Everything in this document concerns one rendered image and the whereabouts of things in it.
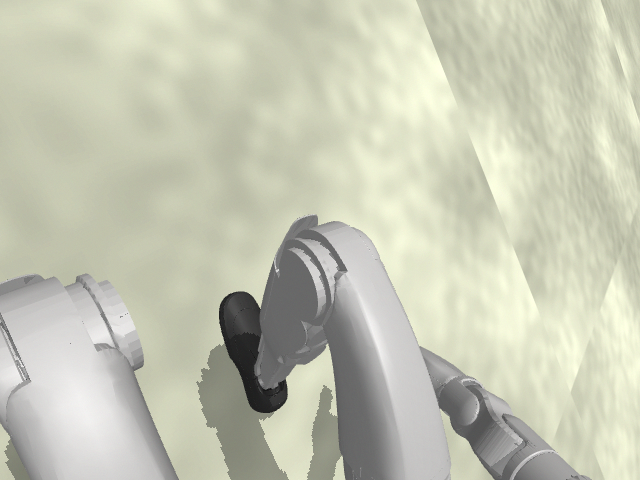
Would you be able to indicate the right robot hand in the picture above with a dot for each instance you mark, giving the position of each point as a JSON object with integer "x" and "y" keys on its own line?
{"x": 440, "y": 371}

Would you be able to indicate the right robot foot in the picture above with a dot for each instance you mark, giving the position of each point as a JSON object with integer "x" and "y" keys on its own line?
{"x": 240, "y": 325}

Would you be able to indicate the right robot arm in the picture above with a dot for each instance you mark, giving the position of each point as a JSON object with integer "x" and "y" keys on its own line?
{"x": 505, "y": 445}

